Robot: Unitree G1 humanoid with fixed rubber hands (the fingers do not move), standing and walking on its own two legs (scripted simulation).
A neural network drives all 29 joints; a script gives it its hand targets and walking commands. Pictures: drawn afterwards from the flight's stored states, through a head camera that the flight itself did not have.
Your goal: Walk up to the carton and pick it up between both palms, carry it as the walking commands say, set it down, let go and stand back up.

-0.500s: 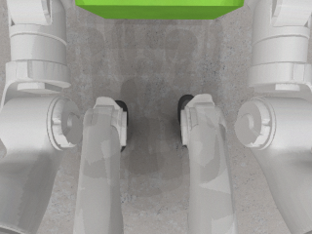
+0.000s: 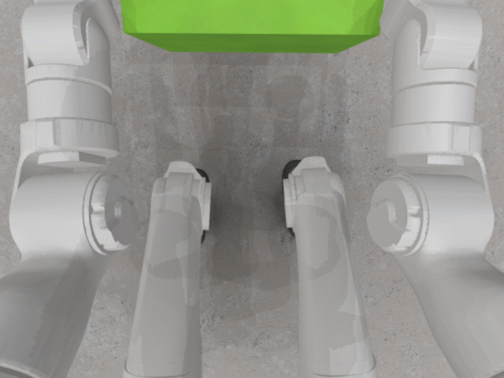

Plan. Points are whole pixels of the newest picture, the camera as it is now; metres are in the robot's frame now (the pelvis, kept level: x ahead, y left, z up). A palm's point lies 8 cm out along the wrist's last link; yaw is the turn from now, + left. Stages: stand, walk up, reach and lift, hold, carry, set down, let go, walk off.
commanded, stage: reach and lift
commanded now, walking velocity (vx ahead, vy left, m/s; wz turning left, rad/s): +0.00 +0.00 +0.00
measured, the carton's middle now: out of the picture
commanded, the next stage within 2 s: none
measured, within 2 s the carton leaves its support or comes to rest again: neither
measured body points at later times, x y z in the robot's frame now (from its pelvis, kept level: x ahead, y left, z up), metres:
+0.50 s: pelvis +0.00 +0.00 +0.05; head +0.32 -0.03 +0.35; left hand +0.55 +0.16 -0.03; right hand +0.54 -0.19 -0.03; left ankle +0.15 +0.14 -0.48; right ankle +0.16 -0.13 -0.48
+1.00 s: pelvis +0.01 +0.00 +0.11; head +0.30 -0.02 +0.44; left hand +0.53 +0.16 +0.04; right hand +0.52 -0.19 +0.04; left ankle +0.15 +0.14 -0.48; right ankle +0.16 -0.13 -0.48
